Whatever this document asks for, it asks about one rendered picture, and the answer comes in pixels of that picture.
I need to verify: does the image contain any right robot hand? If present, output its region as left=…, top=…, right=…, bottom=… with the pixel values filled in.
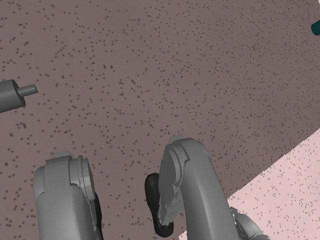
left=230, top=206, right=263, bottom=240

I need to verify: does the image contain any right robot foot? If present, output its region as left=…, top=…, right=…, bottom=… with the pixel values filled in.
left=144, top=173, right=174, bottom=238

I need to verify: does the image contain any left robot foot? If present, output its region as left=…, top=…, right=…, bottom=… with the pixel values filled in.
left=94, top=192, right=104, bottom=240

